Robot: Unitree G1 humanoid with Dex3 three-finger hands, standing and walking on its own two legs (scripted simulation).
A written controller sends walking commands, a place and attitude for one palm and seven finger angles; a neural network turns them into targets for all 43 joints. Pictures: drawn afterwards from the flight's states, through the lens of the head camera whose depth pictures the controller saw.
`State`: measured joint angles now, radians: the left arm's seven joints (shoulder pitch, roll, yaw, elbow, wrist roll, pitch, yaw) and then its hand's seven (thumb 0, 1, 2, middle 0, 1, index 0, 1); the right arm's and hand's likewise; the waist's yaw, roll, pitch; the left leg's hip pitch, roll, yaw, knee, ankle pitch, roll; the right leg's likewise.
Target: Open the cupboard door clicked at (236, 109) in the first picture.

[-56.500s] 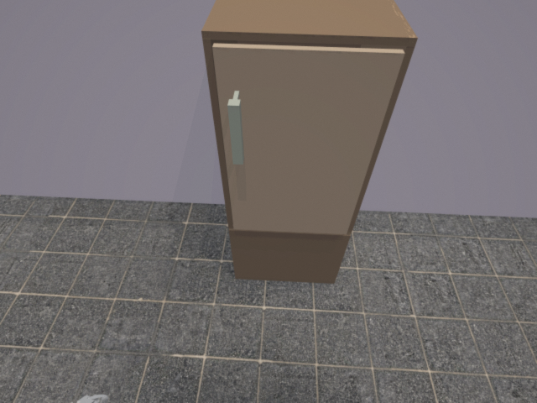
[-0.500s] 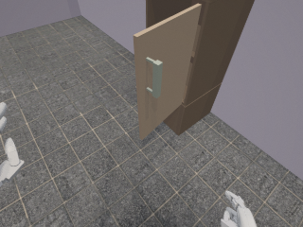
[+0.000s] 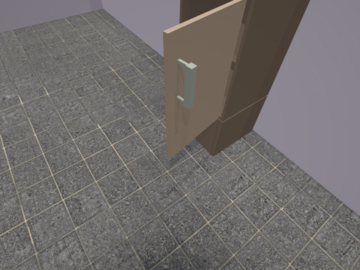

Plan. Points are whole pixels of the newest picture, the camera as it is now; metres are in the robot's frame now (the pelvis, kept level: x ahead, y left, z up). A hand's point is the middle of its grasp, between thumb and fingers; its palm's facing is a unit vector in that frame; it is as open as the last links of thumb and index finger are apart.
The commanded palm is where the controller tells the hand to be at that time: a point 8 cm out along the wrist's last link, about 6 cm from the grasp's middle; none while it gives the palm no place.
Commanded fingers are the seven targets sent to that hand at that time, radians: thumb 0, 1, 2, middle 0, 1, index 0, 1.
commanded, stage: let the arm hang, fingers relaxed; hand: left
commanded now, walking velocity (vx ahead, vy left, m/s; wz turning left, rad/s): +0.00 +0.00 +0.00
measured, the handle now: (184, 84) +0.64 +0.02 +0.03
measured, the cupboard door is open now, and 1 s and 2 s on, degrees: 99 99 99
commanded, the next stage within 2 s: look to check the result in 0.70 s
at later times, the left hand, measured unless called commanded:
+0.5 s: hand out of the picture +0.01 +0.17 -0.17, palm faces +0.04 -0.98 -0.20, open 7.4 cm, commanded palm none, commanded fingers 0.00 0.90 0.90 -0.20 -0.30 -0.20 -0.30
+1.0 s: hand out of the picture +0.02 +0.18 -0.17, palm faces +0.04 -0.98 -0.21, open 7.4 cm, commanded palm none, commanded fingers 0.00 0.90 0.90 -0.20 -0.30 -0.20 -0.30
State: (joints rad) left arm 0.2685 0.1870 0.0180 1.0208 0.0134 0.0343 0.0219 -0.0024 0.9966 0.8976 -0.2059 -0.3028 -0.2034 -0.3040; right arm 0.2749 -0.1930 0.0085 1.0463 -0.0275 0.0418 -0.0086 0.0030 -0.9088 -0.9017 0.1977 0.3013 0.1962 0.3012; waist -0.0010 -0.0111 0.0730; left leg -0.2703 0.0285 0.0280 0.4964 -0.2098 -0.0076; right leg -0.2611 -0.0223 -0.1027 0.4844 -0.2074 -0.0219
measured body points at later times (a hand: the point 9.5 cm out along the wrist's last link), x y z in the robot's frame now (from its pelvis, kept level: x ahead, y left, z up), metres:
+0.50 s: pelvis +0.01 +0.01 +0.00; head +0.02 +0.00 +0.45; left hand +0.01 +0.22 -0.16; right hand -0.02 -0.19 -0.17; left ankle +0.04 +0.12 -0.74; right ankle +0.03 -0.11 -0.74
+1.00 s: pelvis +0.02 +0.00 +0.01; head +0.04 -0.01 +0.46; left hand +0.02 +0.23 -0.15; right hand +0.02 -0.21 -0.16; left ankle +0.04 +0.12 -0.74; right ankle +0.03 -0.11 -0.74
